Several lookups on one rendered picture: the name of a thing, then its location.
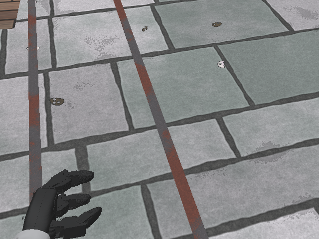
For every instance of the robot left forearm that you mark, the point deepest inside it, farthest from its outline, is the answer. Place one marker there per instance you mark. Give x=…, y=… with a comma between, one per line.
x=32, y=234

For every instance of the left robot hand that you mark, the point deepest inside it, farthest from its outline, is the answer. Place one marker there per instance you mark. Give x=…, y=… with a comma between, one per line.
x=46, y=206

